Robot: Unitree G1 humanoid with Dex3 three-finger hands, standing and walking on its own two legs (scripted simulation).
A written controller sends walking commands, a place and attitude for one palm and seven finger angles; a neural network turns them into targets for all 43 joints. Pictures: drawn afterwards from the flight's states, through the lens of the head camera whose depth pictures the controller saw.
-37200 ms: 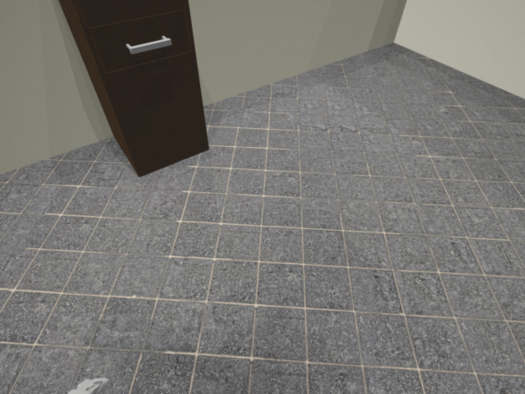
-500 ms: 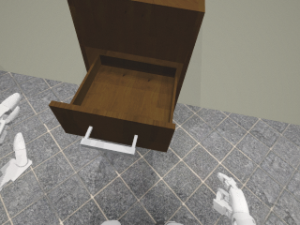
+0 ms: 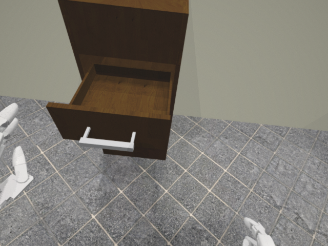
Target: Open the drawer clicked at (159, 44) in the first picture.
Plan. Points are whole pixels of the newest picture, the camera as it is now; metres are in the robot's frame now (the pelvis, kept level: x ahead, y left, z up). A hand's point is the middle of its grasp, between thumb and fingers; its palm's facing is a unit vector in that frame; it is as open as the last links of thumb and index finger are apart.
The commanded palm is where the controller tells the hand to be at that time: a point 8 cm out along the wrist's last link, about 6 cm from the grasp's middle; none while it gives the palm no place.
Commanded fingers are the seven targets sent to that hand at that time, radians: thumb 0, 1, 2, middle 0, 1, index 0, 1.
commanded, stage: stop stepping back and stand still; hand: left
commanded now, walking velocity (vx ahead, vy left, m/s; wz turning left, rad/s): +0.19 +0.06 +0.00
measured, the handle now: (108, 138) +0.45 +0.18 -0.08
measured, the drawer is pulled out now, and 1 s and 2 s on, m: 0.30 0.30 0.30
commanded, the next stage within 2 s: let the arm hang, fingers relaxed in 0.34 s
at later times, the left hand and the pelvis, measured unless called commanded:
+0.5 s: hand (34, 202) +0.18 +0.24 +0.10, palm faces +0.27 -0.84 -0.48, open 7.4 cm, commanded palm none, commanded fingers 0.00 0.90 0.90 -0.20 -0.30 -0.20 -0.30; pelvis -0.02 -0.01 +0.00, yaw +1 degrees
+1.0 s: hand out of the picture -0.09 +0.17 -0.16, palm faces +0.03 -0.98 -0.22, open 7.3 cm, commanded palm none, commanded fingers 0.00 0.90 0.90 -0.20 -0.30 -0.20 -0.30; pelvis -0.02 -0.01 +0.01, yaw +1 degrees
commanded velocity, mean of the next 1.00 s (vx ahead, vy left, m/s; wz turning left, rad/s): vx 0.01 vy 0.00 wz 0.00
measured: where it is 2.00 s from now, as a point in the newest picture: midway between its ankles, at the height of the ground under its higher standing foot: outside the picture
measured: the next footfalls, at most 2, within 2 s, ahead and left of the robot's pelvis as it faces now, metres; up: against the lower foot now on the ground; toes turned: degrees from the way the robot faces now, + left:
left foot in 0.02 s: +0.04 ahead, +0.09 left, +0.00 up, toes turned +3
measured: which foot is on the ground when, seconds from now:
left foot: up 0.00-0.00, down 0.02-1.00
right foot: down 0.00-1.00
